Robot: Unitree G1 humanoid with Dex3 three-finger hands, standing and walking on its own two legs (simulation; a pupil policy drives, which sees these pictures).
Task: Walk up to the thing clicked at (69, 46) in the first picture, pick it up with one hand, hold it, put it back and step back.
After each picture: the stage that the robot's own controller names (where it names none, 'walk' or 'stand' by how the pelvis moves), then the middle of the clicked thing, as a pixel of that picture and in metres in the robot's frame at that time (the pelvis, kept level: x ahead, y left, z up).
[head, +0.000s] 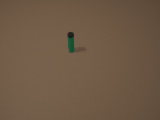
stand; (71, 42) +1.29 +0.17 -0.66
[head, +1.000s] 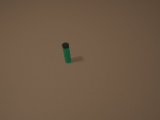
walk; (66, 53) +1.17 +0.28 -0.65
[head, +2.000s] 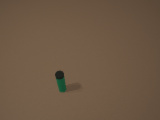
walk; (61, 82) +0.72 +0.25 -0.64
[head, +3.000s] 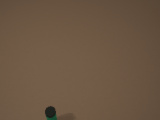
walk; (51, 117) +0.42 +0.19 -0.64
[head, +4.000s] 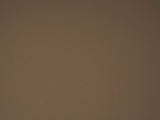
stand; out of the picture +0.33 +0.20 -0.64
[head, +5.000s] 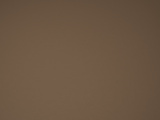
stand; out of the picture +0.34 +0.17 -0.66
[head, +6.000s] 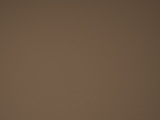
stand; out of the picture +0.36 +0.20 -0.66
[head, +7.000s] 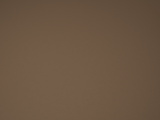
stand; out of the picture +0.34 +0.20 -0.66
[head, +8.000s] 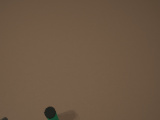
go down; (52, 116) +0.36 +0.20 -0.63
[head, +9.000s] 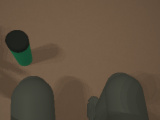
go down; (21, 51) +0.44 +0.21 -0.23
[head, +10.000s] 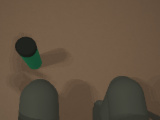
close in; (31, 55) +0.44 +0.20 -0.25
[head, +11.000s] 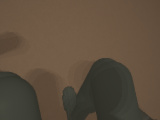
close in; out of the picture +0.44 +0.24 -0.16
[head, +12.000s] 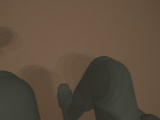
close; out of the picture +0.43 +0.25 -0.16
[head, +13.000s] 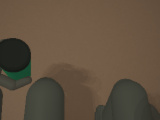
lift; (17, 67) +0.34 +0.23 -0.04
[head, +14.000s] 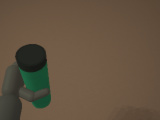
hold; (37, 81) +0.31 +0.15 +0.08
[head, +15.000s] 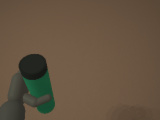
hold; (40, 88) +0.31 +0.16 +0.03
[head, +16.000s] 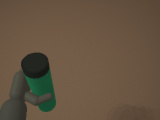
crouch; (42, 86) +0.31 +0.15 +0.03
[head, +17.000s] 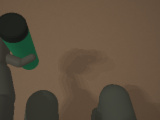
crouch; (22, 47) +0.44 +0.17 -0.04
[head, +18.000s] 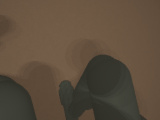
lower; out of the picture +0.45 +0.24 -0.17
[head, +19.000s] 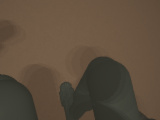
lower; out of the picture +0.44 +0.25 -0.16
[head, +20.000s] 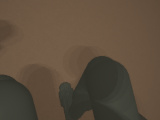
lower; out of the picture +0.44 +0.25 -0.17
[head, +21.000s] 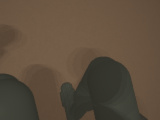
lower; out of the picture +0.43 +0.25 -0.17
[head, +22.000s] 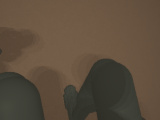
loosen; out of the picture +0.43 +0.22 -0.15
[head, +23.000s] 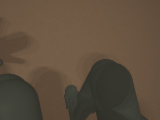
withdraw; out of the picture +0.43 +0.22 -0.18
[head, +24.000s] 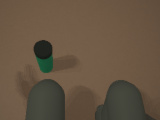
walk; (44, 59) +0.45 +0.17 -0.26
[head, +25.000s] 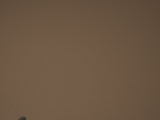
stand; out of the picture +0.35 +0.15 -0.59
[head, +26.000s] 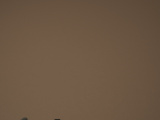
stand; out of the picture +0.36 +0.16 -0.60
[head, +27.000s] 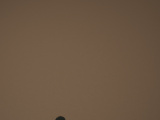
stand; out of the picture +0.37 +0.16 -0.62
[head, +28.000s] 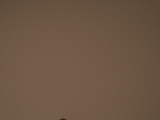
walk; out of the picture +0.38 +0.16 -0.66
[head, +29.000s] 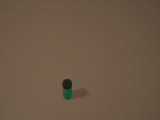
walk; (67, 90) +0.56 +0.10 -0.63
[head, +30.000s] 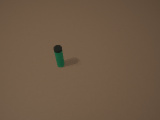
walk; (59, 56) +0.88 +0.25 -0.61
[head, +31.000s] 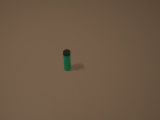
stand; (67, 60) +0.99 +0.17 -0.65
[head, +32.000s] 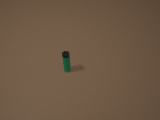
stand; (66, 62) +1.00 +0.18 -0.66
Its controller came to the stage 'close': yes
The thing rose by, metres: 0.69
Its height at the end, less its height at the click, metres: +0.00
